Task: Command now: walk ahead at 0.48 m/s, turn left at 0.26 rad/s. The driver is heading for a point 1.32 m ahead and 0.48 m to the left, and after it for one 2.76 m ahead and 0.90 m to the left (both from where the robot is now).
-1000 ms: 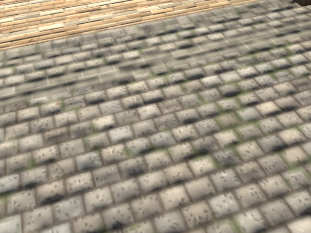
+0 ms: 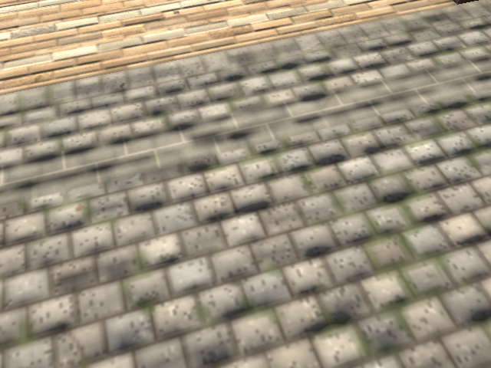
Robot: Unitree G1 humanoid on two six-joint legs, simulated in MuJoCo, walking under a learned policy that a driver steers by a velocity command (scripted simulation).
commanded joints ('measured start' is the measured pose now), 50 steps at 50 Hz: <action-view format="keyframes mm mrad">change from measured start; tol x32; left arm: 1 28 61 16 -9 17 -28 -3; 50 134 152 40 -124 8 -15 20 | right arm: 1 45 -69 -30 -53 1 8 -9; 16 -376 -35 -12 -288 -15 21 62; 22 96 -285 -124 -232 -6 47 36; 50 -33 -182 -59 -342 -11 41 -15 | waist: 1 7 -102 -68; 17 91 -51 46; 23 -30 248 -406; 50 96 -99 -137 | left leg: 1 -193 112 -64 12 103 6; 17 -393 45 109 -573 317 24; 21 151 -98 164 -648 244 132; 23 744 317 -746 -831 106 415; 33 114 92 -196 -988 509 240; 44 215 102 -342 -768 340 124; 47 -314 -152 -112 -48 -226 -14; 50 -435 2 -89 99 -38 -34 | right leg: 1 178 -277 280 -328 11 -135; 15 409 -304 -61 -320 301 -99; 20 466 -313 -128 71 930 -43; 21 347 -273 -146 302 853 -8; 23 -334 26 34 956 -426 81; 24 -444 -32 200 985 -393 49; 38 -174 -60 129 100 257 128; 45 126 -71 161 -37 94 23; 47 702 -455 801 -114 -181 -206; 50 422 -374 587 -192 -256 -121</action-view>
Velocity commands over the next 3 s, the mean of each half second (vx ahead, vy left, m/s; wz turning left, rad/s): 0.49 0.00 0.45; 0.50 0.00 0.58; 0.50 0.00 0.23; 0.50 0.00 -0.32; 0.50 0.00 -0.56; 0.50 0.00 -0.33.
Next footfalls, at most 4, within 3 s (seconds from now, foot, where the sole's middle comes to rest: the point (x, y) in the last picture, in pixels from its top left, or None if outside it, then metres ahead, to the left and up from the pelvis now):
0.42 left None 0.39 0.16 -0.77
0.92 right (227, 276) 0.73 0.08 -0.77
1.42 left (105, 260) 0.80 0.45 -0.77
1.96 right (133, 165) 1.18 0.41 -0.77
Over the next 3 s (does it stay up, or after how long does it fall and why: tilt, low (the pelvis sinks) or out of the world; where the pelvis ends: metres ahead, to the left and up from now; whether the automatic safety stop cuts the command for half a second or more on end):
stays up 1.53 0.54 -0.01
